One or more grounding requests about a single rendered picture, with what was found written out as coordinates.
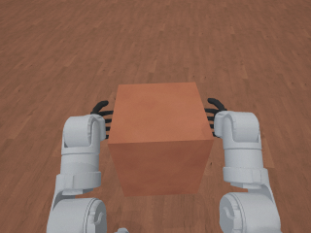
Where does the left robot upper arm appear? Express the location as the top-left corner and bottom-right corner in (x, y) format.
(47, 197), (107, 233)

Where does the carton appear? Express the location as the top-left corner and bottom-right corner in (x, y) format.
(107, 82), (215, 197)

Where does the robot left hand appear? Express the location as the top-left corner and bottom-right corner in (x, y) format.
(90, 100), (114, 140)

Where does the robot right hand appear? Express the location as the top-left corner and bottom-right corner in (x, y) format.
(204, 98), (227, 138)

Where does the right robot forearm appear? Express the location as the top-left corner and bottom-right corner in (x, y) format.
(214, 111), (281, 226)

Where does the left robot forearm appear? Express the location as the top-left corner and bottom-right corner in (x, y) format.
(46, 114), (106, 233)

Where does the left robot shin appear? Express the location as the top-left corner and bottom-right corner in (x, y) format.
(118, 227), (128, 232)

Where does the right robot upper arm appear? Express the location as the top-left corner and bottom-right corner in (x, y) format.
(219, 192), (283, 233)

